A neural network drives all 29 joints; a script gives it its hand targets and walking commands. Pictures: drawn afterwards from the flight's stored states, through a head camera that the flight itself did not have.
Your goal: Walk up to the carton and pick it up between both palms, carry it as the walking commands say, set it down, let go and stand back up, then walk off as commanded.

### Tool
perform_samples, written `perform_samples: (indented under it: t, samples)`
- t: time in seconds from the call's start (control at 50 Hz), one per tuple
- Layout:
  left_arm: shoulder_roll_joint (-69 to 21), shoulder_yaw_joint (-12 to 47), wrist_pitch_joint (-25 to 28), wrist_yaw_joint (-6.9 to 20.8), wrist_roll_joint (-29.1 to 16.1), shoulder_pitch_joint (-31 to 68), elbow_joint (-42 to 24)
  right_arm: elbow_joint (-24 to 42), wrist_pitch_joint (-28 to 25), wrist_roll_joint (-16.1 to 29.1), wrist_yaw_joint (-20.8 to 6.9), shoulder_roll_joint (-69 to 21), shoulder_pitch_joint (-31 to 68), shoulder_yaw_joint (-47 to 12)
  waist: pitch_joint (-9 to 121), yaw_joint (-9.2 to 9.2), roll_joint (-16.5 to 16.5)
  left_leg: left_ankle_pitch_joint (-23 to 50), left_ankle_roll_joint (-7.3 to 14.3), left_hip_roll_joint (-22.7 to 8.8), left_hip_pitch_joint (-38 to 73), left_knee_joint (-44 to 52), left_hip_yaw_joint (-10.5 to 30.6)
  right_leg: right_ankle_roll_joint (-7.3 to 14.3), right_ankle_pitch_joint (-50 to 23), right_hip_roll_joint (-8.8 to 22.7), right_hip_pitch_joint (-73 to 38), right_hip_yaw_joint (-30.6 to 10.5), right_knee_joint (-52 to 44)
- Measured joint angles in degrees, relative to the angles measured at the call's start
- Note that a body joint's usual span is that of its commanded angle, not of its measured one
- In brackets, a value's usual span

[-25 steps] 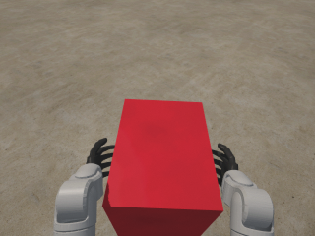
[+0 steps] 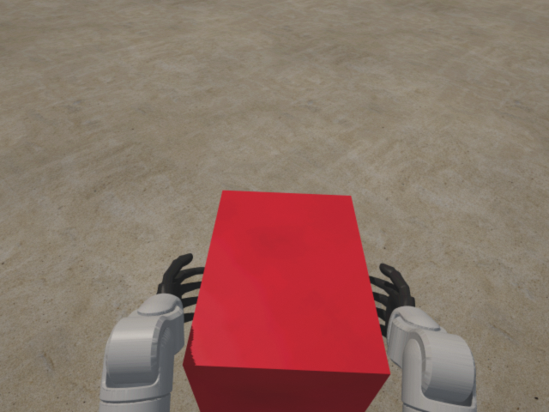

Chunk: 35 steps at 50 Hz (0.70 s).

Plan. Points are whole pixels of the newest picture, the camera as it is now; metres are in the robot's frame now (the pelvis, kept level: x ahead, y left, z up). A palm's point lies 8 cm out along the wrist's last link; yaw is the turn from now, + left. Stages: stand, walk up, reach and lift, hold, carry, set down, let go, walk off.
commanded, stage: carry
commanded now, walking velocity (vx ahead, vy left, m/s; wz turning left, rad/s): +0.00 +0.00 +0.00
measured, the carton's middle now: (282, 307) +0.30 -0.01 -0.01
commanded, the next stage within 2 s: none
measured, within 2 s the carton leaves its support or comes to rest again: neither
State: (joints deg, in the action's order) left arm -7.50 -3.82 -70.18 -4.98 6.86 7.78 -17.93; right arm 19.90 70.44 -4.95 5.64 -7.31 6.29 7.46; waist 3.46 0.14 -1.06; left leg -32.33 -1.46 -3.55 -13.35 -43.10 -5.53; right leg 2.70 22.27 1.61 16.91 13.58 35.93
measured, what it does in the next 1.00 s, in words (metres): walks ahead: left foot, then left foot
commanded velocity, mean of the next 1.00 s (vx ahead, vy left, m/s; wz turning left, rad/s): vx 0.00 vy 0.00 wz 0.00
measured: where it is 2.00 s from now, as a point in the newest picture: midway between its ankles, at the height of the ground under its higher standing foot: outside the picture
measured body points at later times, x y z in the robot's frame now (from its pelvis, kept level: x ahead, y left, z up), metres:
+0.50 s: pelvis +0.12 +0.02 +0.00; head +0.12 +0.03 +0.45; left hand +0.40 +0.16 +0.05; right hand +0.39 -0.15 +0.05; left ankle +0.08 +0.10 -0.72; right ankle +0.00 -0.09 -0.69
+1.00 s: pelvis +0.23 -0.01 +0.00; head +0.23 -0.01 +0.45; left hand +0.53 +0.13 +0.06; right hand +0.51 -0.17 +0.05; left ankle +0.10 +0.10 -0.70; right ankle +0.20 -0.08 -0.72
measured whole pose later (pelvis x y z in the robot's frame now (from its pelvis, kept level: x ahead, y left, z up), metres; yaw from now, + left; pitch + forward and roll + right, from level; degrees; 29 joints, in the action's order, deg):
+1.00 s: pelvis +0.23 -0.01 +0.00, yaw -2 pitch +5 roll -1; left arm -7.7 -6.0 -58.5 -3.5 8.6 9.6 -7.5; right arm 8.9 58.3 -7.7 3.9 -7.2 8.0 7.6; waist 7.2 -0.2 -2.1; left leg -29.8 -0.4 -3.2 -12.5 -41.5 -5.4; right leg 3.7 20.5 0.4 19.7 11.7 35.7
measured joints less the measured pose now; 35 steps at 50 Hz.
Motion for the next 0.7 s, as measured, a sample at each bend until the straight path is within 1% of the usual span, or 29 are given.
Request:
perform_samples:
  t: [0.02, 0.04, 0.06, 0.1, 0.14, 0.22, 0.26, 0.3, 0.32, 0.34, 0.36, 0.38, 0.4, 0.42, 0.44, 0.46, 0.48, 0.52, 0.54, 0.56, 0.58, 0.6, 0.64, 0.7]
  samples:
    - [0.0, 0.0, -0.1, -0.1, -0.1, -0.2, -1.1, 0.7, 0.0, 0.2, 0.1, -0.1, 0.2, -0.1, -0.6, 0.04, 0.0, 2.9, 0.1, 0.1, -0.6, 5.0, -0.1, -0.3, -0.1, 0.0, -0.3, -0.1, -0.5]
    - [0.1, -0.3, -0.1, -0.2, -0.2, -0.4, -2.4, 1.1, -0.2, 0.4, 0.1, -0.1, 0.6, -0.5, -1.2, -0.13, 0.4, 7.8, 1.0, 0.3, -0.1, 7.6, -0.9, -0.7, 0.0, 0.2, -0.6, -0.7, -0.5]
    - [0.1, -0.8, -0.1, -0.2, -0.3, -0.8, -3.4, 1.0, -0.5, 0.5, 0.1, -0.1, 0.7, -1.1, -1.2, -0.28, 1.3, 8.6, 1.7, 0.9, 0.7, 8.9, -1.9, -1.2, 0.3, 0.8, -0.5, -1.6, -0.4]
    - [0.1, -1.4, -0.2, -0.2, -0.4, -1.1, -4.5, 0.9, -0.8, 0.3, 0.2, -0.2, 1.1, -1.8, -0.1, -0.04, 1.6, 7.7, 2.5, 1.5, 1.3, 10.4, -2.3, -2.3, 0.2, 1.2, -0.4, -2.1, -0.8]
    - [0.1, -1.7, -0.2, -0.2, -0.5, -0.5, -5.1, 1.2, -1.0, 0.2, 0.1, -0.2, 1.9, -1.8, 0.6, -0.43, 0.7, 6.5, 2.6, 0.9, 1.7, 10.3, -2.7, -2.8, -0.5, 0.7, -0.3, -2.4, -0.5]
    - [0.0, -1.9, 0.4, -0.1, -0.6, 0.3, -5.4, 1.8, -1.4, -0.1, 0.0, -0.3, 2.3, -1.7, 2.5, -0.49, -1.8, 3.4, 2.3, -0.3, 2.9, 8.5, -3.0, -2.6, 1.1, -0.4, -1.5, -2.5, 0.8]
    - [0.0, -1.7, 0.6, 0.0, -0.6, 0.7, -3.9, 1.8, -1.4, -0.4, -0.1, -0.2, 1.7, -1.4, 3.8, -0.57, -2.2, 3.9, 1.7, -0.8, 1.0, 3.1, -2.6, -2.2, 2.5, -0.5, -3.1, -2.2, -0.3]
    - [-0.1, -1.2, 0.6, 0.0, -0.6, 1.3, -2.0, 1.7, -1.2, -0.6, -0.1, -0.1, 0.7, -0.9, 4.3, -0.91, -0.4, 7.1, 0.7, -0.3, -2.9, -5.8, -2.3, -1.6, 3.8, 0.7, -4.5, -2.3, -0.4]
    - [-0.2, -0.9, 0.4, 0.1, -0.6, 1.4, -1.3, 1.8, -1.0, -0.6, -0.1, 0.0, 0.2, -0.6, 4.5, -0.88, 1.3, 4.1, 0.7, 0.7, -4.7, -8.0, -2.0, -1.6, 5.3, 1.7, -5.6, -2.2, -0.8]
    - [-0.2, -0.6, 0.4, 0.0, -0.5, 1.3, -0.9, 1.8, -0.8, -0.6, -0.1, 0.0, -0.1, -0.5, 4.6, -0.81, 2.5, 1.5, 0.9, 1.5, -6.3, -7.8, -1.7, -2.2, 6.6, 2.6, -6.6, -2.2, -1.4]
    - [-0.1, -0.3, 0.5, 0.0, -0.5, 1.0, -0.8, 1.8, -0.6, -0.5, -0.1, 0.0, 0.0, -0.2, 4.3, -0.75, 2.9, 0.7, 1.2, 1.9, -7.3, -5.3, -1.5, -2.9, 7.2, 2.9, -7.4, -2.1, -1.4]
    - [-0.1, -0.2, 0.6, 0.0, -0.4, 0.7, -1.0, 1.5, -0.5, -0.4, -0.1, -0.1, 0.5, -0.1, 3.5, -0.65, 2.8, 3.2, 1.5, 2.0, -7.7, -0.8, -1.5, -3.4, 7.6, 2.8, -8.1, -2.1, -0.7]
    - [0.0, -0.4, 0.7, 0.0, -0.2, 0.5, -1.3, 0.8, -0.6, -0.3, -0.2, -0.1, 1.2, -0.1, 2.4, -0.59, 2.4, 10.0, 1.9, 2.0, -7.2, 3.5, -1.8, -3.6, 8.0, 2.8, -8.3, -2.4, 1.2]
    - [0.2, -1.0, 0.9, 0.0, 0.1, 0.0, -1.2, -1.1, -1.4, -0.4, -0.3, -0.2, 1.6, -0.7, 1.8, -0.71, 3.0, 12.0, 2.7, 2.1, -6.0, 3.9, -2.9, -4.1, 8.0, 3.5, -7.5, -3.6, 4.7]
    - [0.4, -1.8, 1.0, 0.2, 0.5, -0.5, -0.5, -3.5, -2.2, -0.7, -0.6, -0.3, 2.0, -1.4, 1.8, -0.64, 3.1, 9.8, 3.3, 2.1, -4.7, 4.4, -3.8, -4.6, 6.4, 3.8, -5.7, -4.9, 8.9]
    - [0.6, -2.2, 0.9, 0.4, 0.6, -0.6, 0.3, -5.3, -2.7, -1.1, -0.7, -0.3, 2.1, -2.0, 1.5, -0.42, 3.2, 8.4, 3.8, 2.0, -4.0, 4.1, -4.3, -4.8, 7.4, 3.2, -4.2, -6.7, 12.3]
    - [0.7, -2.5, 1.0, 0.5, 0.7, -0.5, 1.5, -6.8, -3.3, -1.4, -0.8, -0.3, 2.0, -2.1, 1.3, -0.29, 3.0, 7.8, 4.0, 1.9, -3.2, 4.2, -4.4, -4.6, 8.9, 2.4, -3.2, -8.1, 14.1]
    - [0.6, -2.5, 1.3, 0.5, 0.6, 0.0, 2.7, -7.1, -3.9, -1.4, -0.7, -0.2, 1.3, -2.0, 0.6, -0.31, 2.9, 7.8, 4.0, 2.0, -1.7, 5.9, -4.5, -4.0, 10.7, 1.5, -1.6, -9.0, 11.9]
    - [0.6, -2.4, 1.5, 0.4, 0.4, 0.3, 2.3, -6.2, -4.0, -1.0, -0.5, -0.2, 1.1, -1.9, 0.0, -0.28, 2.8, 8.0, 3.9, 2.1, -1.1, 6.9, -4.6, -3.8, 9.5, 1.3, -1.0, -8.9, 8.4]
    - [0.4, -2.4, 1.8, 0.4, 0.3, 0.7, 1.7, -5.1, -4.1, -0.8, -0.4, -0.2, 1.2, -1.7, -0.7, -0.21, 2.7, 8.0, 3.7, 2.2, -0.8, 7.5, -4.6, -3.7, 6.2, 1.3, -0.8, -8.5, 3.8]
    - [0.0, -2.7, 2.4, 0.4, 0.2, 1.1, 1.3, -4.2, -4.4, -0.8, -0.3, -0.2, 1.5, -1.5, -1.1, -0.03, 2.4, 7.8, 3.5, 2.2, -0.6, 7.5, -4.6, -3.3, -0.4, 1.3, -0.9, -8.2, 0.3]
    - [-0.3, -2.5, 3.3, 0.4, 0.1, 1.2, 1.3, -3.6, -4.8, -0.7, -0.3, -0.2, 1.5, -1.1, -1.2, 0.34, 1.5, 7.3, 3.2, 1.9, -0.6, 7.2, -4.0, -2.9, -2.4, 1.1, -1.3, -7.5, -0.3]
    - [-0.2, -1.9, 5.1, 0.6, 0.4, 1.4, 2.9, -4.2, -6.0, -1.0, -0.6, -0.2, 1.5, -0.4, 0.2, 0.69, -0.5, 6.7, 2.7, 1.1, -0.9, 7.3, -3.3, -2.5, -0.4, 0.2, -1.7, -6.7, -1.0]
    - [-0.2, -1.6, 5.9, 0.7, 0.4, 1.8, 3.4, -3.5, -6.5, -0.9, -0.5, -0.1, 1.1, -0.1, 1.5, 0.84, -1.1, 8.4, 2.2, 0.9, -1.8, 6.5, -2.7, -2.3, -0.5, 0.3, -0.9, -6.1, 0.2]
